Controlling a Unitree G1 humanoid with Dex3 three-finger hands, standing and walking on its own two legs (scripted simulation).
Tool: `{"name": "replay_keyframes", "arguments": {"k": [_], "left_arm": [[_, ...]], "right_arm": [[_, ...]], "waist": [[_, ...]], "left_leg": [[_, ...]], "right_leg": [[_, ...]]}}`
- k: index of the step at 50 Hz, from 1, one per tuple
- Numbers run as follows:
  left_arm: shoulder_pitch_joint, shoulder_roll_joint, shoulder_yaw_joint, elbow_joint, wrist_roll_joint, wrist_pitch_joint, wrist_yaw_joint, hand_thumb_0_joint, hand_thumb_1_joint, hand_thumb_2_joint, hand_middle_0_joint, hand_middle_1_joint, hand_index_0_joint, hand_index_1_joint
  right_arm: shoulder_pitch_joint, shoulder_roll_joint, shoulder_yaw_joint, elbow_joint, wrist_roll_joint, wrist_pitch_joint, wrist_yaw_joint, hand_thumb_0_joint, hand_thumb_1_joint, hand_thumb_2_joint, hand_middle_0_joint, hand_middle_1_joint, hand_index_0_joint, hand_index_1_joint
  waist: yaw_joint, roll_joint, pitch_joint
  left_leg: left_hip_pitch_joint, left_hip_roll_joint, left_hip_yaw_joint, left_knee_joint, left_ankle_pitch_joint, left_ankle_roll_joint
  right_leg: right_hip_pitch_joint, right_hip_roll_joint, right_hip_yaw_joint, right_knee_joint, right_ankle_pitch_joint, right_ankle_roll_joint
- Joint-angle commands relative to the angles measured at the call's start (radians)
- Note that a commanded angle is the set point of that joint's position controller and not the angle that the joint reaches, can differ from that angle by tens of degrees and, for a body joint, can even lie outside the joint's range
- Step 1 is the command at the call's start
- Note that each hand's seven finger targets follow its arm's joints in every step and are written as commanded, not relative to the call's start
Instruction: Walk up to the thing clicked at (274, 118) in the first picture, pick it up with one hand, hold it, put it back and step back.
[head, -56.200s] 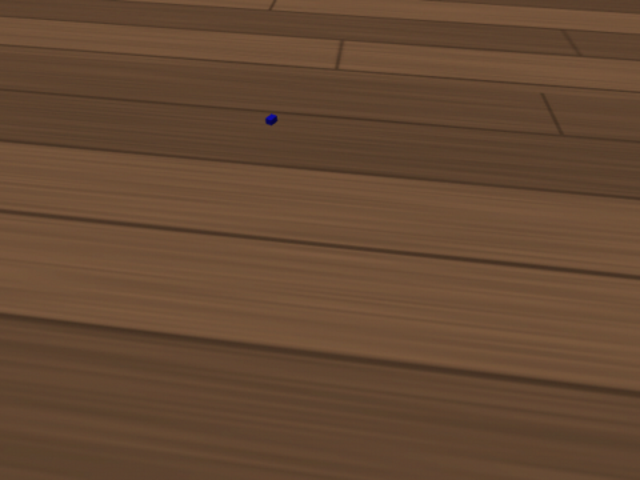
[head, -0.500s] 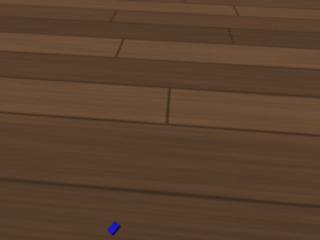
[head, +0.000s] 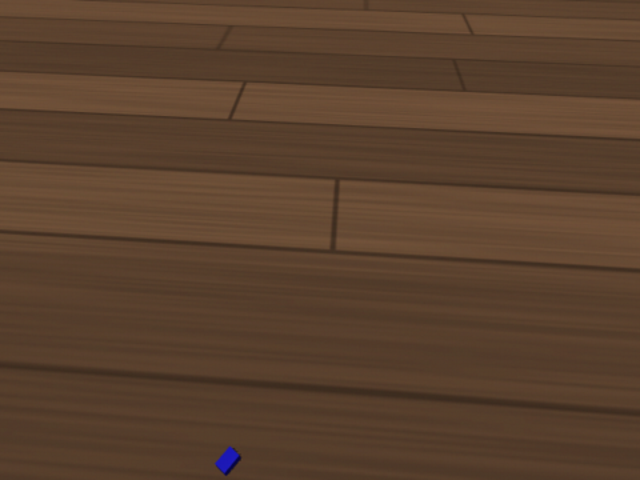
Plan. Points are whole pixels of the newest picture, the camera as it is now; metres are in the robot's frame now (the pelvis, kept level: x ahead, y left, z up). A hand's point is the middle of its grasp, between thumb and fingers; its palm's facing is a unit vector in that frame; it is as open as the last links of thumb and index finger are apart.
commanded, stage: stand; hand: left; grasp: from above
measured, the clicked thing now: (228, 460) +0.34 +0.25 -0.77
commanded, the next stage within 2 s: step back in 0.12 s
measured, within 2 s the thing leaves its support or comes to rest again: neither
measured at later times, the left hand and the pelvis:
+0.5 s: hand out of the picture +0.09 +0.31 -0.18, palm faces -0.05 -0.92 -0.39, open 7.4 cm; pelvis -0.07 +0.04 -0.02, yaw -1 degrees
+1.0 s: hand out of the picture -0.07 +0.28 -0.16, palm faces -0.09 -0.91 -0.40, open 7.4 cm; pelvis -0.19 +0.03 -0.02, yaw -6 degrees
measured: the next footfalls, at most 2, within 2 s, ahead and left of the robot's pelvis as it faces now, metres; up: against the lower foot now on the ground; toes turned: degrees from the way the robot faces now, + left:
right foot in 0.86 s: -0.13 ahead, -0.10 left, +0.00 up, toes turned -2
left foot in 1.18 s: -0.21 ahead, +0.14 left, +0.00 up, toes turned -4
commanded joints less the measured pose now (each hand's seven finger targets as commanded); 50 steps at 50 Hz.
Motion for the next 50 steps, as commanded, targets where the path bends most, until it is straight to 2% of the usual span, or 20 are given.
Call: {"name": "replay_keyframes", "arguments": {"k": [1,5,6,9,12,15,17,19,20,21,23,26,33,39,42,43,44,45,47,50], "left_arm": [[-0.039,0.213,0.036,-0.063,-0.001,-0.020,0.015,0.000,0.900,0.900,-0.200,-0.300,-0.200,-0.300],[-0.033,0.213,0.034,-0.063,-0.004,-0.020,0.014,0.000,0.900,0.900,-0.200,-0.300,-0.200,-0.300],[-0.026,0.291,0.073,-0.099,-0.018,-0.008,0.017,0.000,0.900,0.900,-0.200,-0.300,-0.200,-0.300],[-0.002,0.285,0.082,-0.144,-0.021,0.000,0.023,0.000,0.900,0.900,-0.200,-0.300,-0.200,-0.300],[-0.024,0.315,0.092,-0.204,-0.009,0.009,0.024,0.000,0.900,0.900,-0.200,-0.300,-0.200,-0.300],[-0.076,0.338,0.102,-0.271,0.013,0.018,0.028,0.000,0.900,0.900,-0.200,-0.300,-0.200,-0.300],[-0.112,0.318,0.091,-0.300,0.020,0.024,0.030,0.000,0.900,0.900,-0.200,-0.300,-0.200,-0.300],[-0.111,0.294,0.081,-0.311,0.010,0.040,0.029,0.000,0.900,0.900,-0.200,-0.300,-0.200,-0.300],[-0.104,0.253,0.072,-0.332,-0.005,0.049,0.027,0.000,0.900,0.900,-0.200,-0.300,-0.200,-0.300],[-0.080,0.214,0.069,-0.339,-0.006,0.057,0.033,0.000,0.900,0.900,-0.200,-0.300,-0.200,-0.300],[-0.063,0.237,0.076,-0.324,0.006,0.065,0.051,0.000,0.900,0.900,-0.200,-0.300,-0.200,-0.300],[0.028,0.253,0.088,-0.296,-0.004,0.063,0.046,0.000,0.900,0.900,-0.200,-0.300,-0.200,-0.300],[-0.005,0.241,0.110,-0.373,0.006,0.053,0.027,0.000,0.900,0.900,-0.200,-0.300,-0.200,-0.300],[0.082,0.222,0.114,-0.358,0.010,0.043,0.015,0.000,0.900,0.900,-0.200,-0.300,-0.200,-0.300],[0.195,0.237,0.126,-0.314,0.024,0.036,0.011,0.000,0.900,0.900,-0.200,-0.300,-0.200,-0.300],[0.191,0.296,0.145,-0.326,0.037,0.030,0.011,0.000,0.900,0.900,-0.200,-0.300,-0.200,-0.300],[0.109,0.387,0.160,-0.359,0.022,0.034,0.005,0.000,0.900,0.900,-0.200,-0.300,-0.200,-0.300],[0.035,0.388,0.156,-0.403,0.033,0.024,0.008,0.000,0.900,0.900,-0.200,-0.300,-0.200,-0.300],[-0.038,0.290,0.130,-0.422,0.014,0.021,0.021,0.000,0.900,0.900,-0.200,-0.300,-0.200,-0.300],[-0.030,0.272,0.131,-0.442,0.023,0.028,0.025,0.000,0.900,0.900,-0.200,-0.300,-0.200,-0.300]], "right_arm": [[-0.028,-0.207,-0.036,-0.059,0.003,-0.023,-0.010,0.000,-0.900,-0.900,0.200,0.300,0.200,0.300],[-0.025,-0.204,-0.034,-0.058,0.001,-0.021,-0.009,0.000,-0.900,-0.900,0.200,0.300,0.200,0.300],[-0.062,-0.270,-0.056,-0.083,0.010,-0.002,-0.007,0.000,-0.900,-0.900,0.200,0.300,0.200,0.300],[-0.025,-0.248,-0.062,-0.116,0.024,0.012,-0.006,0.000,-0.900,-0.900,0.200,0.300,0.200,0.300],[-0.008,-0.235,-0.068,-0.152,0.021,0.029,-0.004,0.000,-0.900,-0.900,0.200,0.300,0.200,0.300],[0.065,-0.222,-0.078,-0.179,0.014,0.050,0.002,0.000,-0.900,-0.900,0.200,0.300,0.200,0.300],[0.090,-0.225,-0.084,-0.189,0.018,0.045,0.005,0.000,-0.900,-0.900,0.200,0.300,0.200,0.300],[0.115,-0.238,-0.090,-0.190,0.007,0.028,-0.002,0.000,-0.900,-0.900,0.200,0.300,0.200,0.300],[0.104,-0.296,-0.105,-0.200,-0.014,0.022,-0.005,0.000,-0.900,-0.900,0.200,0.300,0.200,0.300],[0.087,-0.360,-0.120,-0.219,-0.029,0.015,-0.005,0.000,-0.900,-0.900,0.200,0.300,0.200,0.300],[0.071,-0.386,-0.127,-0.247,-0.016,0.010,-0.013,0.000,-0.900,-0.900,0.200,0.300,0.200,0.300],[-0.047,-0.308,-0.105,-0.293,-0.019,0.004,-0.031,0.000,-0.900,-0.900,0.200,0.300,0.200,0.300],[0.082,-0.295,-0.108,-0.316,-0.005,0.004,-0.039,0.000,-0.900,-0.900,0.200,0.300,0.200,0.300],[0.044,-0.319,-0.111,-0.350,-0.007,0.013,-0.030,0.000,-0.900,-0.900,0.200,0.300,0.200,0.300],[-0.008,-0.302,-0.100,-0.355,0.004,0.024,-0.023,0.000,-0.900,-0.900,0.200,0.300,0.200,0.300],[-0.001,-0.265,-0.090,-0.363,0.009,0.025,-0.020,0.000,-0.900,-0.900,0.200,0.300,0.200,0.300],[-0.049,-0.231,-0.090,-0.373,0.014,0.027,-0.029,0.000,-0.900,-0.900,0.200,0.300,0.200,0.300],[-0.028,-0.258,-0.101,-0.352,0.003,0.036,-0.033,0.000,-0.900,-0.900,0.200,0.300,0.200,0.300],[0.058,-0.249,-0.091,-0.313,0.018,0.037,-0.028,0.000,-0.900,-0.900,0.200,0.300,0.200,0.300],[0.103,-0.253,-0.079,-0.303,0.019,0.026,-0.034,0.000,-0.900,-0.900,0.200,0.300,0.200,0.300]], "waist": [[-0.005,-0.015,-0.077],[-0.003,-0.013,-0.056],[-0.001,-0.021,0.047],[-0.012,-0.037,-0.087],[-0.014,-0.132,-0.144],[-0.027,-0.234,-0.140],[-0.043,-0.223,-0.149],[-0.054,-0.124,-0.133],[-0.049,0.059,-0.113],[-0.031,0.196,-0.083],[-0.053,0.151,-0.108],[0.026,0.139,-0.101],[-0.047,0.105,-0.101],[-0.024,0.155,-0.152],[0.035,0.094,-0.147],[0.032,-0.079,-0.125],[0.053,-0.308,-0.051],[0.036,-0.268,-0.003],[-0.018,-0.124,0.000],[0.000,-0.174,-0.043]], "left_leg": [[0.002,0.112,-0.083,-0.049,0.101,0.033],[-0.013,0.108,-0.084,-0.055,0.078,0.029],[-0.085,0.094,-0.105,0.050,0.200,0.051],[-0.065,0.072,-0.076,0.176,0.233,0.065],[-0.101,-0.011,-0.031,0.352,0.086,0.055],[-0.171,-0.061,-0.063,0.578,-0.361,0.059],[-0.160,-0.046,-0.077,0.497,-0.299,0.063],[-0.132,-0.005,-0.067,0.200,0.070,0.052],[-0.106,0.119,-0.239,0.099,0.281,0.086],[-0.029,0.264,-0.428,0.043,0.484,0.142],[-0.078,0.352,-0.474,0.067,0.627,0.234],[-0.032,0.236,-0.275,0.152,0.568,0.234],[0.109,0.247,-0.268,0.187,0.556,0.265],[-0.005,0.237,-0.255,0.197,0.353,0.228],[-0.229,0.201,-0.227,0.227,0.116,0.134],[-0.385,0.092,-0.166,0.362,-0.067,0.069],[-0.399,-0.112,-0.037,0.612,-0.388,0.016],[-0.351,-0.107,-0.142,0.814,-0.449,0.004],[-0.353,-0.137,-0.197,0.884,-0.326,0.012],[-0.363,-0.141,-0.138,0.843,-0.315,0.000]], "right_leg": [[0.012,-0.103,0.091,-0.049,0.131,-0.036],[-0.004,-0.099,0.089,-0.057,0.089,-0.034],[-0.094,-0.094,0.122,0.022,0.277,-0.039],[-0.060,-0.113,0.126,0.079,0.353,-0.094],[-0.083,-0.210,0.230,0.051,0.386,-0.183],[-0.138,-0.326,0.301,0.058,0.389,-0.281],[-0.137,-0.272,0.234,0.149,0.425,-0.243],[-0.136,-0.158,0.149,0.266,0.303,-0.145],[-0.228,-0.028,0.105,0.418,0.114,-0.086],[-0.391,0.133,0.096,0.561,-0.367,-0.050],[-0.375,0.147,0.221,0.797,-0.487,-0.040],[-0.423,0.130,0.223,0.926,-0.343,-0.029],[-0.402,0.101,0.162,0.718,-0.359,0.020],[-0.198,0.048,0.048,0.354,-0.282,-0.010],[0.014,0.022,0.063,0.123,-0.065,-0.062],[0.038,-0.125,0.308,0.068,-0.057,-0.120],[-0.154,-0.325,0.518,-0.039,-0.018,-0.290],[-0.282,-0.385,0.580,-0.045,0.031,-0.346],[-0.232,-0.224,0.322,0.035,0.210,-0.248],[-0.120,-0.177,0.224,0.101,0.284,-0.230]]}}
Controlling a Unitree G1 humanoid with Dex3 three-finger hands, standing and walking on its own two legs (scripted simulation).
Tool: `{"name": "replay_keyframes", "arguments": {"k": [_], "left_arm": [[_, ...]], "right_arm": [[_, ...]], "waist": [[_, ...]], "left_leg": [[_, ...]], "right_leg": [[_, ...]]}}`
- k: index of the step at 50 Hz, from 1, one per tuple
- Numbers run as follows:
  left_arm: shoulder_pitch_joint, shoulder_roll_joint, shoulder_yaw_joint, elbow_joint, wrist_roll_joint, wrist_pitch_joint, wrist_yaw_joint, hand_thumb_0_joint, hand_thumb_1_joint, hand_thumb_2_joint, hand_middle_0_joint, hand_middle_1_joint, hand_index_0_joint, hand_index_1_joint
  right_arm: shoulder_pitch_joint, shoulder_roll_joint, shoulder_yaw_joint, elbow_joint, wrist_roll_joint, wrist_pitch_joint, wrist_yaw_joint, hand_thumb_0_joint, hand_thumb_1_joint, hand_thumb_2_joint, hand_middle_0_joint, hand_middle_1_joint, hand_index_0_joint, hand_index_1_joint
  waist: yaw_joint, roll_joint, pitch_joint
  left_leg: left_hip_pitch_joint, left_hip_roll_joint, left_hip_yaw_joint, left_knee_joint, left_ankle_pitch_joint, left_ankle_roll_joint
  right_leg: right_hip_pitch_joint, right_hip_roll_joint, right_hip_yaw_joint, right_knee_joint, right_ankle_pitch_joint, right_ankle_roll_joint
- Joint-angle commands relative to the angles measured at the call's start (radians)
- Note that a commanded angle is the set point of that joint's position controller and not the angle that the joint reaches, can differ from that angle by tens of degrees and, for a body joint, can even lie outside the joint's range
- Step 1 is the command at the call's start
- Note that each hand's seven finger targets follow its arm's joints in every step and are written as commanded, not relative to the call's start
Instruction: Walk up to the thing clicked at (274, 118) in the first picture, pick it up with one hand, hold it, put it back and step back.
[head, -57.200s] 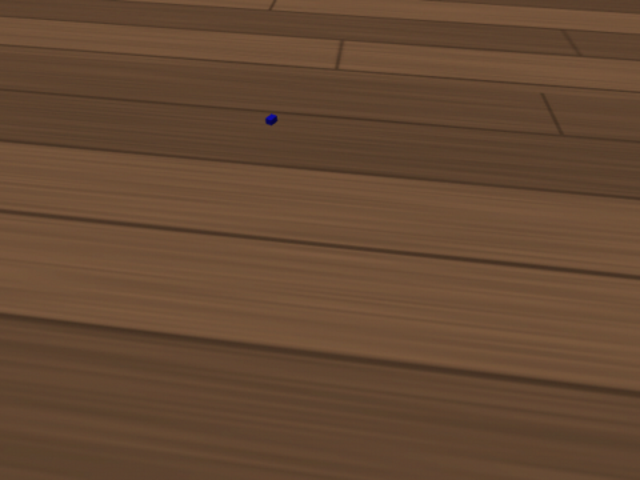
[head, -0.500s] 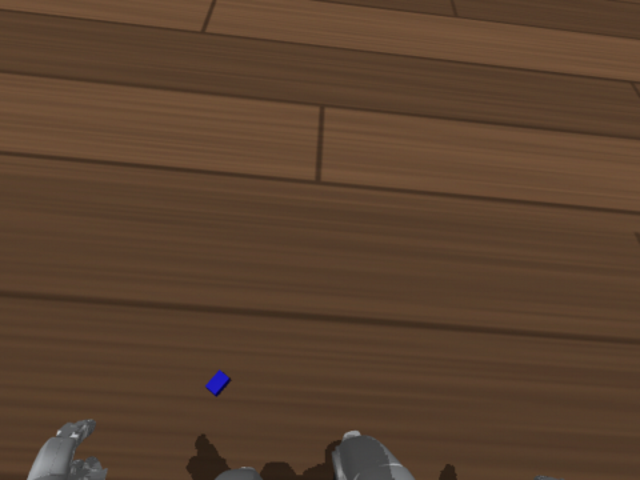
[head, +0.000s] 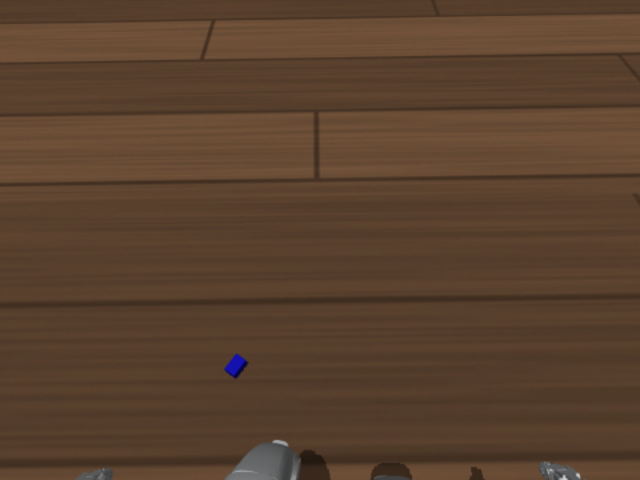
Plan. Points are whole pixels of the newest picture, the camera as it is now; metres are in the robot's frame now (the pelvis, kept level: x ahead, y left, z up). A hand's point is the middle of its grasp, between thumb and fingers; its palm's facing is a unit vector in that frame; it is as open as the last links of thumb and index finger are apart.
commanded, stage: step back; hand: left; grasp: from above
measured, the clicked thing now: (236, 366) +0.50 +0.28 -0.75
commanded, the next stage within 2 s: none
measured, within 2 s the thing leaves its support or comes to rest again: neither
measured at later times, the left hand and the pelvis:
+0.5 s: hand out of the picture -0.07 +0.26 -0.16, palm faces +0.00 -0.93 -0.37, open 7.4 cm; pelvis -0.16 -0.01 +0.00, yaw +0 degrees
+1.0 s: hand out of the picture -0.23 +0.23 -0.15, palm faces +0.07 -0.92 -0.39, open 7.4 cm; pelvis -0.34 -0.05 -0.01, yaw +5 degrees
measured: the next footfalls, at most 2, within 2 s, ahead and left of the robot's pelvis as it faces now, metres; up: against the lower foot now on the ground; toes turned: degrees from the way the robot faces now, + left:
left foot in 0.18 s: -0.04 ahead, +0.11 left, +0.00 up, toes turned +1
right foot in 0.58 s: -0.18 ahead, -0.17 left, +0.00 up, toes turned +2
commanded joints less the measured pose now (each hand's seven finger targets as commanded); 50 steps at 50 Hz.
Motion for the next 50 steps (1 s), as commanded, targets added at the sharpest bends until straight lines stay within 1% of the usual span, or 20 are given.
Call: {"name": "replay_keyframes", "arguments": {"k": [1,5,8,9,10,11,14,22,28,29,30,31,34,40,43,44,45,46,47,50], "left_arm": [[-0.081,0.245,0.072,-0.145,0.004,-0.025,0.027,0.000,0.900,0.900,-0.200,-0.300,-0.200,-0.300],[-0.049,0.263,0.070,-0.157,0.006,-0.012,0.031,0.000,0.900,0.900,-0.200,-0.300,-0.200,-0.300],[-0.032,0.254,0.053,-0.157,-0.011,0.006,0.017,0.000,0.900,0.900,-0.200,-0.300,-0.200,-0.300],[0.000,0.218,0.045,-0.160,-0.015,0.010,0.013,0.000,0.900,0.900,-0.200,-0.300,-0.200,-0.300],[-0.062,0.215,0.047,-0.185,-0.017,0.003,0.021,0.000,0.900,0.900,-0.200,-0.300,-0.200,-0.300],[-0.139,0.244,0.067,-0.178,0.002,0.001,0.035,0.000,0.900,0.900,-0.200,-0.300,-0.200,-0.300],[-0.024,0.224,0.069,-0.118,-0.028,0.009,0.033,0.000,0.900,0.900,-0.200,-0.300,-0.200,-0.300],[-0.010,0.214,0.071,-0.127,-0.007,0.003,0.017,0.000,0.900,0.900,-0.200,-0.300,-0.200,-0.300],[0.196,0.211,0.077,-0.011,0.001,-0.009,0.000,0.000,0.900,0.900,-0.200,-0.300,-0.200,-0.300],[0.170,0.259,0.093,-0.025,0.015,-0.016,-0.002,0.000,0.900,0.900,-0.200,-0.300,-0.200,-0.300],[0.119,0.367,0.118,-0.065,0.016,-0.014,-0.003,0.000,0.900,0.900,-0.200,-0.300,-0.200,-0.300],[0.023,0.437,0.126,-0.102,0.022,-0.013,0.001,0.000,0.900,0.900,-0.200,-0.300,-0.200,-0.300],[-0.143,0.284,0.082,-0.138,0.011,-0.023,0.017,0.000,0.900,0.900,-0.200,-0.300,-0.200,-0.300],[-0.034,0.273,0.080,-0.140,0.018,-0.014,0.034,0.000,0.900,0.900,-0.200,-0.300,-0.200,-0.300],[-0.026,0.273,0.064,-0.138,-0.004,0.003,0.027,0.000,0.900,0.900,-0.200,-0.300,-0.200,-0.300],[-0.016,0.262,0.054,-0.141,-0.007,0.010,0.024,0.000,0.900,0.900,-0.200,-0.300,-0.200,-0.300],[0.011,0.223,0.041,-0.144,-0.009,0.012,0.020,0.000,0.900,0.900,-0.200,-0.300,-0.200,-0.300],[-0.042,0.212,0.036,-0.167,-0.020,0.006,0.023,0.000,0.900,0.900,-0.200,-0.300,-0.200,-0.300],[-0.127,0.245,0.060,-0.167,-0.007,0.010,0.035,0.000,0.900,0.900,-0.200,-0.300,-0.200,-0.300],[-0.045,0.226,0.058,-0.108,-0.031,0.022,0.029,0.000,0.900,0.900,-0.200,-0.300,-0.200,-0.300]], "right_arm": [[0.080,-0.186,-0.038,-0.060,0.004,-0.029,-0.018,0.000,-0.900,-0.900,0.200,0.300,0.200,0.300],[0.083,-0.170,-0.040,-0.081,-0.013,-0.036,-0.012,0.000,-0.900,-0.900,0.200,0.300,0.200,0.300],[0.140,-0.170,-0.056,-0.052,-0.025,-0.052,-0.005,0.000,-0.900,-0.900,0.200,0.300,0.200,0.300],[0.128,-0.232,-0.072,-0.062,-0.042,-0.057,-0.006,0.000,-0.900,-0.900,0.200,0.300,0.200,0.300],[0.070,-0.362,-0.096,-0.088,-0.040,-0.054,0.005,0.000,-0.900,-0.900,0.200,0.300,0.200,0.300],[0.072,-0.368,-0.101,-0.097,-0.038,-0.060,0.002,0.000,-0.900,-0.900,0.200,0.300,0.200,0.300],[-0.020,-0.256,-0.064,-0.104,-0.036,-0.067,-0.017,0.000,-0.900,-0.900,0.200,0.300,0.200,0.300],[0.065,-0.245,-0.080,-0.135,-0.031,-0.057,-0.020,0.000,-0.900,-0.900,0.200,0.300,0.200,0.300],[-0.033,-0.265,-0.075,-0.166,-0.027,-0.023,-0.007,0.000,-0.900,-0.900,0.200,0.300,0.200,0.300],[0.006,-0.219,-0.062,-0.164,-0.023,-0.017,-0.005,0.000,-0.900,-0.900,0.200,0.300,0.200,0.300],[-0.033,-0.153,-0.049,-0.194,-0.013,-0.023,-0.012,0.000,-0.900,-0.900,0.200,0.300,0.200,0.300],[-0.060,-0.198,-0.070,-0.183,-0.021,-0.018,-0.029,0.000,-0.900,-0.900,0.200,0.300,0.200,0.300],[0.064,-0.200,-0.059,-0.110,0.001,-0.023,-0.022,0.000,-0.900,-0.900,0.200,0.300,0.200,0.300],[0.066,-0.165,-0.043,-0.128,-0.018,-0.038,-0.021,0.000,-0.900,-0.900,0.200,0.300,0.200,0.300],[0.136,-0.153,-0.046,-0.086,-0.025,-0.047,-0.016,0.000,-0.900,-0.900,0.200,0.300,0.200,0.300],[0.154,-0.168,-0.054,-0.076,-0.026,-0.050,-0.015,0.000,-0.900,-0.900,0.200,0.300,0.200,0.300],[0.141,-0.223,-0.071,-0.080,-0.039,-0.051,-0.016,0.000,-0.900,-0.900,0.200,0.300,0.200,0.300],[0.082,-0.349,-0.091,-0.101,-0.030,-0.044,-0.005,0.000,-0.900,-0.900,0.200,0.300,0.200,0.300],[0.083,-0.372,-0.101,-0.114,-0.041,-0.047,-0.005,0.000,-0.900,-0.900,0.200,0.300,0.200,0.300],[0.008,-0.265,-0.059,-0.112,-0.039,-0.054,-0.023,0.000,-0.900,-0.900,0.200,0.300,0.200,0.300]], "waist": [[-0.001,-0.183,-0.160],[0.010,-0.237,-0.189],[-0.017,-0.143,-0.225],[-0.005,-0.002,-0.235],[-0.032,0.242,-0.186],[-0.084,0.204,-0.156],[0.019,0.067,-0.161],[-0.052,0.150,-0.214],[0.038,0.176,-0.260],[0.021,0.039,-0.229],[0.044,-0.262,-0.172],[0.064,-0.329,-0.109],[-0.048,-0.134,-0.073],[0.032,-0.227,-0.165],[0.006,-0.201,-0.221],[0.004,-0.160,-0.236],[0.016,-0.047,-0.245],[0.004,0.201,-0.222],[-0.061,0.204,-0.198],[0.019,0.061,-0.178]], "left_leg": [[0.021,-0.007,-0.004,0.022,-0.032,-0.015],[0.099,0.084,0.049,-0.365,-0.022,0.005],[0.298,0.092,0.066,-0.694,0.300,0.031],[0.383,0.253,-0.156,-0.732,0.315,0.079],[0.290,0.480,-0.406,-0.771,0.467,0.220],[0.181,0.547,-0.501,-0.783,0.526,0.319],[0.251,0.371,-0.179,-0.658,0.742,0.218],[0.426,0.389,-0.151,-0.618,0.641,0.264],[0.150,0.323,-0.092,-0.554,0.338,0.140],[0.002,0.226,-0.066,-0.465,0.163,0.084],[-0.130,0.020,0.022,-0.248,-0.049,0.017],[-0.030,0.034,-0.027,0.010,-0.139,-0.006],[-0.002,-0.010,-0.067,0.123,0.045,0.001],[0.003,0.062,0.035,-0.230,-0.053,-0.004],[0.160,0.061,0.120,-0.610,0.158,0.018],[0.243,0.088,0.085,-0.691,0.302,0.030],[0.342,0.229,-0.111,-0.701,0.375,0.077],[0.291,0.454,-0.362,-0.719,0.510,0.225],[0.158,0.534,-0.468,-0.751,0.568,0.329],[0.160,0.380,-0.182,-0.639,0.732,0.238]], "right_leg": [[0.079,-0.201,0.170,-0.173,0.403,-0.207],[0.167,-0.232,0.193,-0.120,0.413,-0.185],[0.071,-0.154,0.137,-0.011,0.283,-0.099],[-0.098,-0.076,0.096,0.087,0.067,-0.049],[-0.224,0.088,-0.025,0.268,-0.291,0.000],[-0.179,0.074,0.109,0.465,-0.359,0.010],[-0.233,0.112,0.174,0.673,-0.220,-0.008],[-0.210,0.052,0.078,0.387,-0.232,0.053],[0.153,0.021,-0.050,-0.148,-0.015,-0.018],[0.196,-0.050,0.110,-0.203,-0.083,-0.046],[0.075,-0.282,0.425,-0.323,-0.150,-0.152],[-0.209,-0.444,0.560,-0.392,-0.182,-0.292],[-0.177,-0.219,0.180,-0.234,0.105,-0.158],[0.152,-0.267,0.161,-0.115,0.402,-0.186],[0.180,-0.213,0.109,0.025,0.444,-0.138],[0.119,-0.188,0.091,0.060,0.372,-0.099],[-0.049,-0.129,0.064,0.122,0.171,-0.057],[-0.179,0.037,-0.088,0.267,-0.190,-0.005],[-0.144,0.029,0.027,0.483,-0.361,0.006],[-0.175,0.079,0.128,0.685,-0.253,-0.010]]}}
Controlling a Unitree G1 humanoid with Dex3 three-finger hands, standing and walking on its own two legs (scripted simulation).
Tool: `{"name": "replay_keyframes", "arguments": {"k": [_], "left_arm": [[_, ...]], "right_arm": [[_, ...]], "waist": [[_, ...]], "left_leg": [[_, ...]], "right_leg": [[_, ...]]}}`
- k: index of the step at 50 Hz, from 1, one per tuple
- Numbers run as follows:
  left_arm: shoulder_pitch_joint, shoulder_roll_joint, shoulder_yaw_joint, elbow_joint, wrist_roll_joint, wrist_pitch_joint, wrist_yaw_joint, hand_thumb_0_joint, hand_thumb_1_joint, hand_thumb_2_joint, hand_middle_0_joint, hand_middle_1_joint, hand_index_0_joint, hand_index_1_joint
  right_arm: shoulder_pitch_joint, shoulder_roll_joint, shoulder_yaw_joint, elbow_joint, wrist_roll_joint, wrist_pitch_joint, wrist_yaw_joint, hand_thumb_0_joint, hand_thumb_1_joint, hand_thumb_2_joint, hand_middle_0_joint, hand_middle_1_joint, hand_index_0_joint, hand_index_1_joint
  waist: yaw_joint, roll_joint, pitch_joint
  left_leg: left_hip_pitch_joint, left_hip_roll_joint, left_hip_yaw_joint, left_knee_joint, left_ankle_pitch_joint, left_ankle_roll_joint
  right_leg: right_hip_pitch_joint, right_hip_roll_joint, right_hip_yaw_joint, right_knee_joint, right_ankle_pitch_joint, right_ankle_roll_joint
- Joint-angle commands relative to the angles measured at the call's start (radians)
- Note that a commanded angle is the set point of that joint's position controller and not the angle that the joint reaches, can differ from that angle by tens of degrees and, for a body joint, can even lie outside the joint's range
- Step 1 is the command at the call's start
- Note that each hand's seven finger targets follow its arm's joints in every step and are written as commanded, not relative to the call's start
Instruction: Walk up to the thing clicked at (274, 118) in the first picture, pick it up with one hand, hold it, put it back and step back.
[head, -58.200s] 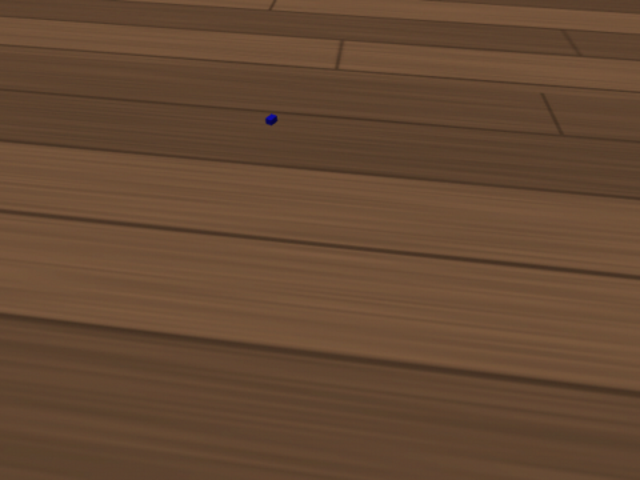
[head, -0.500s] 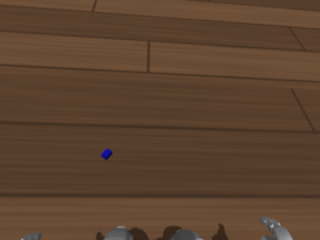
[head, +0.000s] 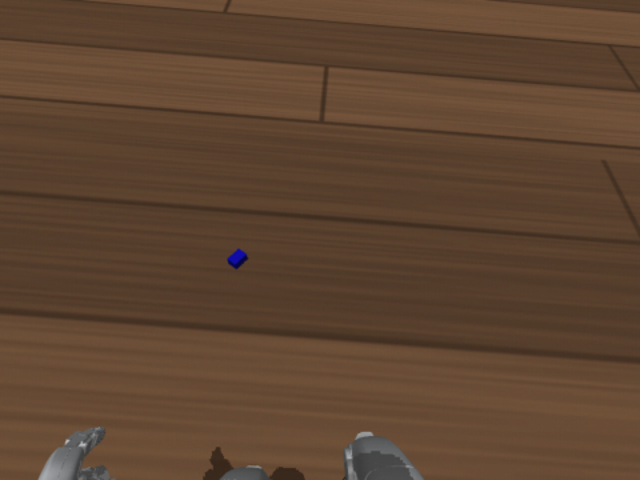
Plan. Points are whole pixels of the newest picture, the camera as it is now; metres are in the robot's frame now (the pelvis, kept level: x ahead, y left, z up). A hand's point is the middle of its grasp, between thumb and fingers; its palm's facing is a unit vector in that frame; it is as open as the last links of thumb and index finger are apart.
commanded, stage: step back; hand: left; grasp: from above
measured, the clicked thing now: (237, 258) +0.86 +0.25 -0.74
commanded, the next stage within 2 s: stand in 1.36 s
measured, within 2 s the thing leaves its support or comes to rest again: neither
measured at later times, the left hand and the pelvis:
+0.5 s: hand out of the picture -0.08 +0.26 -0.13, palm faces +0.03 -0.91 -0.42, open 7.4 cm; pelvis -0.13 -0.03 +0.00, yaw +1 degrees
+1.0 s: hand out of the picture -0.02 +0.23 -0.13, palm faces +0.04 -0.93 -0.38, open 7.4 cm; pelvis -0.09 -0.04 +0.01, yaw +2 degrees
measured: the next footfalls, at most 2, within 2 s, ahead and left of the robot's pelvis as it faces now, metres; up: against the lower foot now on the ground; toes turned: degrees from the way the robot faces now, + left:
right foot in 0.22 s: -0.08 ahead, -0.15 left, +0.00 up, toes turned -1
left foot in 0.52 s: -0.07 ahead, +0.10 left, +0.00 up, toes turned -2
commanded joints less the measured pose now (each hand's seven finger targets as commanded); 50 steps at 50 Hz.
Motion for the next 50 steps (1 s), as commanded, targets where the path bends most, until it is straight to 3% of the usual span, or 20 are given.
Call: {"name": "replay_keyframes", "arguments": {"k": [1,5,9,10,11,12,13,16,21,25,26,27,28,33,38,39,40,41,42,50], "left_arm": [[0.077,0.190,0.062,-0.050,-0.015,-0.015,0.012,0.000,0.900,0.900,-0.200,-0.300,-0.200,-0.300],[0.072,0.169,0.056,-0.039,0.001,-0.032,-0.002,0.000,0.900,0.900,-0.200,-0.300,-0.200,-0.300],[0.171,0.162,0.056,0.040,0.008,-0.071,-0.010,0.000,0.900,0.900,-0.200,-0.300,-0.200,-0.300],[0.194,0.180,0.065,0.064,0.020,-0.080,-0.006,0.000,0.900,0.900,-0.200,-0.300,-0.200,-0.300],[0.199,0.240,0.085,0.060,0.034,-0.089,-0.005,0.000,0.900,0.900,-0.200,-0.300,-0.200,-0.300],[0.130,0.343,0.106,0.026,0.033,-0.086,-0.002,0.000,0.900,0.900,-0.200,-0.300,-0.200,-0.300],[0.040,0.379,0.108,0.003,0.036,-0.092,0.002,0.000,0.900,0.900,-0.200,-0.300,-0.200,-0.300],[-0.015,0.271,0.083,0.013,0.027,-0.113,0.007,0.000,0.900,0.900,-0.200,-0.300,-0.200,-0.300],[0.086,0.271,0.084,0.059,0.032,-0.123,-0.007,0.000,0.900,0.900,-0.200,-0.300,-0.200,-0.300],[0.072,0.253,0.049,0.061,0.022,-0.098,-0.017,0.000,0.900,0.900,-0.200,-0.300,-0.200,-0.300],[0.088,0.206,0.030,0.058,0.023,-0.093,-0.019,0.000,0.900,0.900,-0.200,-0.300,-0.200,-0.300],[0.044,0.146,0.012,0.039,0.001,-0.096,-0.021,0.000,0.900,0.900,-0.200,-0.300,-0.200,-0.300],[-0.015,0.230,0.042,0.046,0.006,-0.097,-0.012,0.000,0.900,0.900,-0.200,-0.300,-0.200,-0.300],[0.102,0.209,0.041,0.104,-0.001,-0.113,-0.029,0.000,0.900,0.900,-0.200,-0.300,-0.200,-0.300],[0.160,0.180,0.050,0.146,0.009,-0.121,-0.020,0.000,0.900,0.900,-0.200,-0.300,-0.200,-0.300],[0.184,0.192,0.055,0.150,0.013,-0.125,-0.012,0.000,0.900,0.900,-0.200,-0.300,-0.200,-0.300],[0.202,0.261,0.071,0.147,0.029,-0.136,-0.002,0.000,0.900,0.900,-0.200,-0.300,-0.200,-0.300],[0.149,0.330,0.082,0.131,0.026,-0.139,-0.002,0.000,0.900,0.900,-0.200,-0.300,-0.200,-0.300],[0.077,0.327,0.084,0.099,0.021,-0.143,-0.003,0.000,0.900,0.900,-0.200,-0.300,-0.200,-0.300],[0.012,0.241,0.040,0.108,-0.002,-0.142,-0.003,0.000,0.900,0.900,-0.200,-0.300,-0.200,-0.300]], "right_arm": [[-0.086,-0.297,-0.072,-0.119,0.002,-0.038,-0.036,0.000,-0.900,-0.900,0.200,0.300,0.200,0.300],[-0.041,-0.273,-0.078,-0.121,-0.007,-0.030,-0.028,0.000,-0.900,-0.900,0.200,0.300,0.200,0.300],[-0.060,-0.303,-0.086,-0.114,-0.009,-0.006,-0.016,0.000,-0.900,-0.900,0.200,0.300,0.200,0.300],[-0.027,-0.265,-0.075,-0.101,-0.008,0.001,-0.013,0.000,-0.900,-0.900,0.200,0.300,0.200,0.300],[-0.026,-0.216,-0.060,-0.115,-0.005,-0.001,-0.008,0.000,-0.900,-0.900,0.200,0.300,0.200,0.300],[-0.101,-0.190,-0.057,-0.136,-0.001,-0.004,-0.017,0.000,-0.900,-0.900,0.200,0.300,0.200,0.300],[-0.130,-0.244,-0.078,-0.128,-0.001,0.000,-0.018,0.000,-0.900,-0.900,0.200,0.300,0.200,0.300],[-0.049,-0.231,-0.070,-0.063,0.019,-0.017,-0.009,0.000,-0.900,-0.900,0.200,0.300,0.200,0.300],[-0.067,-0.215,-0.063,-0.048,-0.003,-0.044,0.016,0.000,-0.900,-0.900,0.200,0.300,0.200,0.300],[0.024,-0.209,-0.079,0.017,0.000,-0.067,0.018,0.000,-0.900,-0.900,0.200,0.300,0.200,0.300],[0.074,-0.234,-0.095,0.037,-0.007,-0.072,0.012,0.000,-0.900,-0.900,0.200,0.300,0.200,0.300],[0.109,-0.313,-0.109,0.035,-0.012,-0.076,0.008,0.000,-0.900,-0.900,0.200,0.300,0.200,0.300],[0.107,-0.377,-0.122,0.022,-0.010,-0.076,0.010,0.000,-0.900,-0.900,0.200,0.300,0.200,0.300],[-0.003,-0.283,-0.090,0.002,-0.007,-0.087,0.006,0.000,-0.900,-0.900,0.200,0.300,0.200,0.300],[-0.068,-0.237,-0.071,-0.018,0.000,-0.053,0.012,0.000,-0.900,-0.900,0.200,0.300,0.200,0.300],[-0.040,-0.191,-0.054,-0.014,0.003,-0.048,0.009,0.000,-0.900,-0.900,0.200,0.300,0.200,0.300],[-0.045,-0.133,-0.040,-0.033,0.012,-0.050,0.007,0.000,-0.900,-0.900,0.200,0.300,0.200,0.300],[-0.042,-0.166,-0.051,-0.017,0.005,-0.044,-0.006,0.000,-0.900,-0.900,0.200,0.300,0.200,0.300],[-0.003,-0.218,-0.066,0.006,0.005,-0.049,-0.009,0.000,-0.900,-0.900,0.200,0.300,0.200,0.300],[0.012,-0.165,-0.050,0.071,0.006,-0.067,0.002,0.000,-0.900,-0.900,0.200,0.300,0.200,0.300]], "waist": [[0.048,0.139,-0.200],[-0.003,0.189,-0.212],[0.023,0.213,-0.250],[0.019,0.148,-0.249],[0.023,-0.012,-0.221],[0.072,-0.177,-0.183],[0.057,-0.167,-0.088],[0.010,-0.064,-0.076],[0.074,-0.158,-0.089],[0.010,-0.103,-0.133],[-0.016,0.001,-0.161],[-0.048,0.225,-0.181],[-0.067,0.159,-0.122],[-0.003,0.172,-0.119],[0.047,0.158,-0.135],[0.063,0.087,-0.155],[0.081,-0.106,-0.160],[0.076,-0.133,-0.129],[0.044,-0.086,-0.091],[0.009,-0.129,-0.181]], "left_leg": [[-0.020,0.305,-0.241,-0.213,0.547,0.205],[0.087,0.271,-0.223,-0.231,0.265,0.198],[-0.001,0.241,-0.188,-0.187,-0.015,0.135],[-0.086,0.193,-0.151,-0.101,-0.079,0.094],[-0.284,0.095,-0.085,0.055,-0.189,0.032],[-0.266,-0.004,-0.096,0.203,-0.247,-0.019],[-0.188,0.030,-0.177,0.353,-0.225,-0.039],[-0.213,-0.023,-0.148,0.383,-0.076,-0.032],[-0.217,0.023,-0.069,0.090,-0.157,-0.046],[0.132,-0.016,0.031,-0.240,-0.056,-0.011],[0.286,0.036,-0.084,-0.295,-0.091,0.007],[0.284,0.268,-0.508,-0.434,-0.420,0.110],[0.121,0.371,-0.638,-0.497,-0.595,0.205],[0.045,0.249,-0.322,-0.400,-0.221,0.154],[-0.185,0.167,-0.176,-0.252,-0.275,0.081],[-0.225,0.131,-0.143,-0.139,-0.250,0.052],[-0.357,0.014,-0.102,0.082,-0.225,0.001],[-0.279,-0.003,-0.090,0.220,-0.268,-0.016],[-0.258,0.037,-0.119,0.272,-0.244,-0.023],[0.014,0.044,0.031,-0.084,-0.029,-0.023]], "right_leg": [[0.032,0.058,0.111,0.311,-0.019,-0.012],[0.050,0.023,0.040,0.011,-0.032,0.017],[0.299,0.020,-0.070,-0.532,0.113,-0.021],[0.388,0.009,-0.008,-0.612,0.133,-0.036],[0.437,-0.124,0.250,-0.646,-0.009,-0.084],[0.167,-0.369,0.501,-0.743,-0.239,-0.215],[-0.053,-0.443,0.589,-0.791,-0.336,-0.268],[0.083,-0.256,0.281,-0.671,-0.087,-0.165],[0.263,-0.260,0.278,-0.683,-0.231,-0.164],[0.127,-0.206,0.133,-0.559,-0.067,-0.123],[-0.002,-0.159,0.073,-0.429,-0.063,-0.093],[-0.152,-0.026,-0.046,-0.210,-0.073,-0.019],[-0.122,-0.046,-0.010,-0.080,-0.072,-0.022],[0.040,-0.070,-0.030,-0.178,0.034,-0.012],[0.386,0.006,-0.106,-0.473,0.203,-0.018],[0.471,-0.024,-0.034,-0.551,0.181,-0.023],[0.492,-0.216,0.319,-0.685,-0.015,-0.088],[0.300,-0.395,0.500,-0.784,-0.238,-0.185],[0.254,-0.426,0.523,-0.761,-0.190,-0.243],[0.247,-0.249,0.086,-0.535,0.555,-0.140]]}}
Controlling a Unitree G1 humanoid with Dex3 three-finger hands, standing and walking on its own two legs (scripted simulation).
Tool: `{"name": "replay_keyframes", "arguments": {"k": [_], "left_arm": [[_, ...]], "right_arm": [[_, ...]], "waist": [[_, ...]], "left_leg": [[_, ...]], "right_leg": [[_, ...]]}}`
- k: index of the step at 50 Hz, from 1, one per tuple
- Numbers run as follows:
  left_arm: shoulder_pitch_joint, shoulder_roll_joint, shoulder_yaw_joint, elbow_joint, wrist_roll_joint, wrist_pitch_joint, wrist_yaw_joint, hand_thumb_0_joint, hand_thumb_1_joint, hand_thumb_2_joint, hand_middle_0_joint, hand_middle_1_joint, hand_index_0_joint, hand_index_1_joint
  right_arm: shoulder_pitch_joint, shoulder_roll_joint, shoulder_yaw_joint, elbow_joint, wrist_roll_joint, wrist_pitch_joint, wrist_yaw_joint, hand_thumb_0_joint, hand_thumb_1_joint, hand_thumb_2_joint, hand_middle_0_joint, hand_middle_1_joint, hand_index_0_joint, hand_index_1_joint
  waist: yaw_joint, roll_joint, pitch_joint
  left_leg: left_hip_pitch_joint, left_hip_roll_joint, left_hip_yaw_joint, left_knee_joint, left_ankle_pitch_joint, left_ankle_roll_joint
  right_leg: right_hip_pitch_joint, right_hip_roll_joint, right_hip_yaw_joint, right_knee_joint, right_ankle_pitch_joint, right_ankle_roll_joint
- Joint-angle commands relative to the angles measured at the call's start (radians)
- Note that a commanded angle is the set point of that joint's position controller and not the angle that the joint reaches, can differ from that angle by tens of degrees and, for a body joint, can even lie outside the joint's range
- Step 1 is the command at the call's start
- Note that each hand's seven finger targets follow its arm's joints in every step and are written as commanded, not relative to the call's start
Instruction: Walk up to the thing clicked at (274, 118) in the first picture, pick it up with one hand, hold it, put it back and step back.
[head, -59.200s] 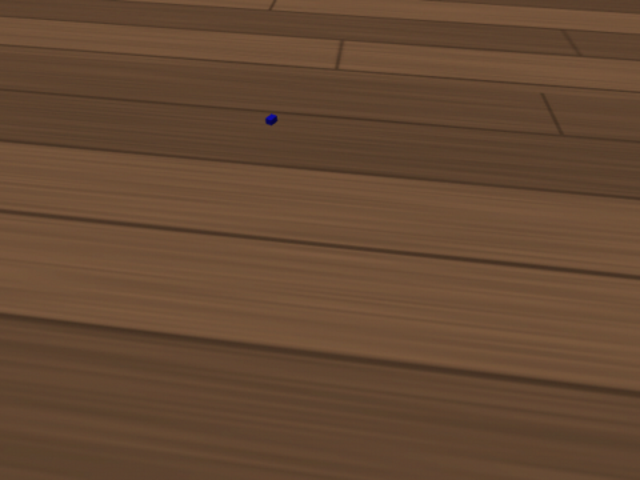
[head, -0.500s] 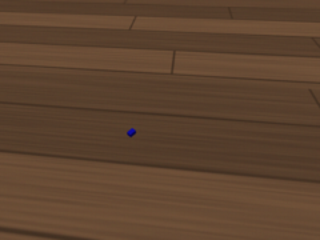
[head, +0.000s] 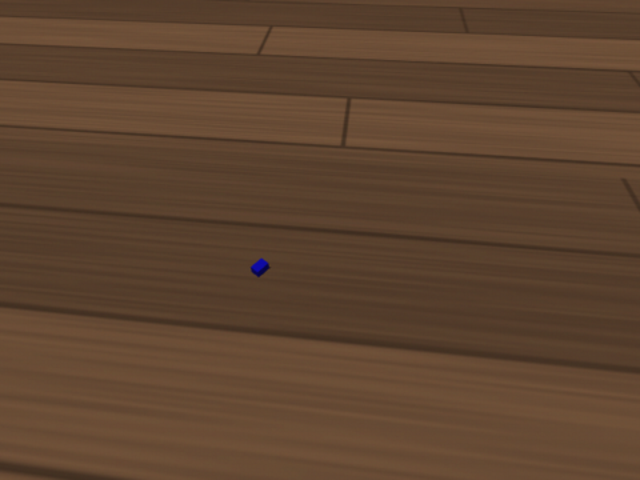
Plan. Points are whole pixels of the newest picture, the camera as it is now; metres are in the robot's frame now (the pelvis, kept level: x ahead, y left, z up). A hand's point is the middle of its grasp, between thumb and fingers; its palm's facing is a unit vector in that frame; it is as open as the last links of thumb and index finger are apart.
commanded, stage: step back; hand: left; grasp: from above
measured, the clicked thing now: (260, 267) +0.96 +0.26 -0.75
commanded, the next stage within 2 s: stand in 0.36 s
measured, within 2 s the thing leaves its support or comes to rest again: neither
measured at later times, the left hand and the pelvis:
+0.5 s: hand out of the picture +0.13 +0.28 -0.14, palm faces -0.01 -0.94 -0.34, open 7.4 cm; pelvis +0.03 +0.03 +0.02, yaw -1 degrees
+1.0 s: hand out of the picture +0.08 +0.27 -0.14, palm faces -0.06 -0.94 -0.34, open 7.4 cm; pelvis +0.01 +0.02 +0.02, yaw -1 degrees
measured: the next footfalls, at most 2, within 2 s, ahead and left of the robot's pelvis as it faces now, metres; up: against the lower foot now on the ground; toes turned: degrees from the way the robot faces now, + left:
left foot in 0.06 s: +0.08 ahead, +0.14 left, +0.00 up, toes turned +0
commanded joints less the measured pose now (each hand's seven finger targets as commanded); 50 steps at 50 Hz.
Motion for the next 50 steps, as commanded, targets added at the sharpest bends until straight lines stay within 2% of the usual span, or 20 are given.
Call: {"name": "replay_keyframes", "arguments": {"k": [1,2,3,4,5,6,8,10,15,17,18,19,20,24,27,32,33,36,45,50], "left_arm": [[-0.077,0.282,0.053,-0.072,-0.019,-0.005,0.021,0.000,0.900,0.900,-0.200,-0.300,-0.200,-0.300],[-0.068,0.255,0.040,-0.075,-0.023,0.000,0.023,0.000,0.900,0.900,-0.200,-0.300,-0.200,-0.300],[-0.056,0.225,0.028,-0.083,-0.028,0.003,0.025,0.000,0.900,0.900,-0.200,-0.300,-0.200,-0.300],[-0.045,0.206,0.022,-0.076,-0.044,0.012,0.024,0.000,0.900,0.900,-0.200,-0.300,-0.200,-0.300],[-0.047,0.220,0.030,-0.053,-0.042,0.017,0.028,0.000,0.900,0.900,-0.200,-0.300,-0.200,-0.300],[-0.056,0.217,0.027,-0.042,-0.036,0.012,0.031,0.000,0.900,0.900,-0.200,-0.300,-0.200,-0.300],[-0.065,0.237,0.028,-0.025,-0.030,0.003,0.030,0.000,0.900,0.900,-0.200,-0.300,-0.200,-0.300],[-0.071,0.259,0.032,-0.011,-0.032,0.002,0.029,0.000,0.900,0.900,-0.200,-0.300,-0.200,-0.300],[-0.099,0.236,0.025,0.017,-0.030,0.006,0.031,0.000,0.900,0.900,-0.200,-0.300,-0.200,-0.300],[-0.115,0.234,0.021,0.027,-0.029,0.008,0.030,0.000,0.900,0.900,-0.200,-0.300,-0.200,-0.300],[-0.112,0.194,0.000,0.053,-0.037,0.011,0.025,0.000,0.900,0.900,-0.200,-0.300,-0.200,-0.300],[-0.112,0.194,-0.001,0.054,-0.035,0.010,0.023,0.000,0.900,0.900,-0.200,-0.300,-0.200,-0.300],[-0.115,0.200,-0.004,0.061,-0.034,0.010,0.022,0.000,0.900,0.900,-0.200,-0.300,-0.200,-0.300],[-0.135,0.206,-0.005,0.076,-0.028,0.011,0.021,0.000,0.900,0.900,-0.200,-0.300,-0.200,-0.300],[-0.139,0.212,-0.005,0.090,-0.026,0.010,0.019,0.000,0.900,0.900,-0.200,-0.300,-0.200,-0.300],[-0.142,0.211,-0.009,0.100,-0.023,0.008,0.018,0.000,0.900,0.900,-0.200,-0.300,-0.200,-0.300],[-0.129,0.209,-0.011,0.106,-0.023,0.009,0.016,0.000,0.900,0.900,-0.200,-0.300,-0.200,-0.300],[-0.131,0.217,-0.009,0.102,-0.023,0.005,0.015,0.000,0.900,0.900,-0.200,-0.300,-0.200,-0.300],[-0.105,0.216,-0.016,0.111,-0.022,0.010,0.017,0.000,0.900,0.900,-0.200,-0.300,-0.200,-0.300],[-0.098,0.224,-0.015,0.103,-0.023,0.009,0.017,0.000,0.900,0.900,-0.200,-0.300,-0.200,-0.300]], "right_arm": [[0.017,-0.129,-0.031,-0.032,-0.001,-0.035,-0.010,0.000,-0.900,-0.900,0.200,0.300,0.200,0.300],[0.015,-0.139,-0.034,-0.025,-0.001,-0.038,-0.016,0.000,-0.900,-0.900,0.200,0.300,0.200,0.300],[0.007,-0.175,-0.040,-0.028,-0.005,-0.042,-0.022,0.000,-0.900,-0.900,0.200,0.300,0.200,0.300],[-0.061,-0.215,-0.037,-0.047,0.003,-0.046,-0.021,0.000,-0.900,-0.900,0.200,0.300,0.200,0.300],[-0.106,-0.235,-0.036,-0.049,0.010,-0.043,-0.016,0.000,-0.900,-0.900,0.200,0.300,0.200,0.300],[-0.119,-0.210,-0.026,-0.037,0.013,-0.041,-0.015,0.000,-0.900,-0.900,0.200,0.300,0.200,0.300],[-0.148,-0.181,-0.011,-0.028,0.014,-0.036,-0.017,0.000,-0.900,-0.900,0.200,0.300,0.200,0.300],[-0.151,-0.171,-0.008,-0.010,0.016,-0.032,-0.019,0.000,-0.900,-0.900,0.200,0.300,0.200,0.300],[-0.184,-0.161,-0.007,0.020,0.018,-0.029,-0.018,0.000,-0.900,-0.900,0.200,0.300,0.200,0.300],[-0.206,-0.159,-0.007,0.027,0.017,-0.027,-0.018,0.000,-0.900,-0.900,0.200,0.300,0.200,0.300],[-0.190,-0.164,0.002,0.032,0.024,-0.032,-0.014,0.000,-0.900,-0.900,0.200,0.300,0.200,0.300],[-0.194,-0.170,0.000,0.034,0.023,-0.035,-0.012,0.000,-0.900,-0.900,0.200,0.300,0.200,0.300],[-0.206,-0.163,0.002,0.039,0.024,-0.037,-0.010,0.000,-0.900,-0.900,0.200,0.300,0.200,0.300],[-0.227,-0.160,0.002,0.042,0.022,-0.040,-0.009,0.000,-0.900,-0.900,0.200,0.300,0.200,0.300],[-0.230,-0.153,0.004,0.050,0.022,-0.037,-0.006,0.000,-0.900,-0.900,0.200,0.300,0.200,0.300],[-0.231,-0.154,0.002,0.062,0.019,-0.035,-0.001,0.000,-0.900,-0.900,0.200,0.300,0.200,0.300],[-0.227,-0.156,0.002,0.067,0.021,-0.033,0.000,0.000,-0.900,-0.900,0.200,0.300,0.200,0.300],[-0.220,-0.157,0.002,0.070,0.019,-0.039,0.001,0.000,-0.900,-0.900,0.200,0.300,0.200,0.300],[-0.185,-0.157,0.006,0.089,0.020,-0.029,0.001,0.000,-0.900,-0.900,0.200,0.300,0.200,0.300],[-0.163,-0.161,0.008,0.089,0.019,-0.030,0.002,0.000,-0.900,-0.900,0.200,0.300,0.200,0.300]], "waist": [[-0.038,-0.179,-0.081],[-0.037,-0.138,-0.102],[-0.034,-0.058,-0.150],[-0.004,0.033,-0.166],[0.001,0.051,-0.162],[0.008,0.028,-0.167],[0.001,0.023,-0.169],[-0.011,0.022,-0.171],[-0.013,-0.013,-0.187],[-0.015,-0.010,-0.157],[-0.025,-0.007,-0.153],[-0.023,-0.005,-0.160],[-0.023,-0.015,-0.132],[-0.022,-0.010,-0.148],[-0.023,-0.029,-0.116],[-0.025,-0.026,-0.109],[-0.025,-0.022,-0.096],[-0.025,-0.021,-0.143],[-0.029,-0.042,-0.080],[-0.035,-0.031,-0.111]], "left_leg": [[0.137,0.002,0.074,-0.285,0.209,0.008],[0.186,0.021,0.038,-0.313,0.342,0.016],[0.238,0.105,-0.058,-0.320,0.495,0.045],[0.171,0.214,-0.202,-0.343,0.476,0.108],[0.128,0.252,-0.212,-0.325,0.480,0.156],[0.121,0.237,-0.177,-0.306,0.555,0.133],[0.116,0.149,-0.080,-0.275,0.538,0.061],[0.145,0.117,-0.039,-0.274,0.533,0.035],[0.205,0.138,-0.034,-0.308,0.581,0.046],[0.184,0.137,-0.037,-0.341,0.524,0.039],[0.223,0.142,-0.056,-0.384,0.548,0.039],[0.245,0.146,-0.054,-0.388,0.577,0.038],[0.243,0.143,-0.055,-0.404,0.564,0.031],[0.283,0.144,-0.044,-0.439,0.555,0.024],[0.265,0.137,-0.040,-0.475,0.437,0.020],[0.235,0.132,-0.038,-0.501,0.354,0.015],[0.227,0.127,-0.041,-0.518,0.284,0.013],[0.266,0.134,-0.035,-0.501,0.391,0.015],[0.210,0.121,-0.043,-0.521,0.277,0.008],[0.235,0.127,-0.038,-0.504,0.306,0.013]], "right_leg": [[0.004,-0.190,0.161,-0.096,0.429,-0.104],[-0.002,-0.160,0.135,-0.042,0.473,-0.065],[-0.025,-0.120,0.109,0.012,0.425,-0.031],[-0.011,-0.035,0.074,0.037,0.179,0.007],[0.048,-0.018,0.063,0.019,0.038,0.008],[0.093,-0.037,0.084,-0.039,0.078,0.000],[0.136,-0.077,0.116,-0.110,0.252,-0.012],[0.138,-0.107,0.135,-0.117,0.358,-0.022],[0.147,-0.097,0.105,-0.147,0.370,-0.010],[0.150,-0.097,0.106,-0.173,0.336,-0.005],[0.145,-0.099,0.111,-0.202,0.335,-0.005],[0.156,-0.098,0.105,-0.212,0.340,0.002],[0.140,-0.097,0.104,-0.234,0.322,0.003],[0.157,-0.104,0.102,-0.271,0.307,0.009],[0.146,-0.109,0.112,-0.308,0.227,0.012],[0.155,-0.115,0.115,-0.329,0.177,0.011],[0.132,-0.112,0.116,-0.339,0.140,0.014],[0.157,-0.122,0.118,-0.324,0.213,0.007],[0.116,-0.114,0.118,-0.348,0.106,0.008],[0.123,-0.121,0.129,-0.336,0.144,0.001]]}}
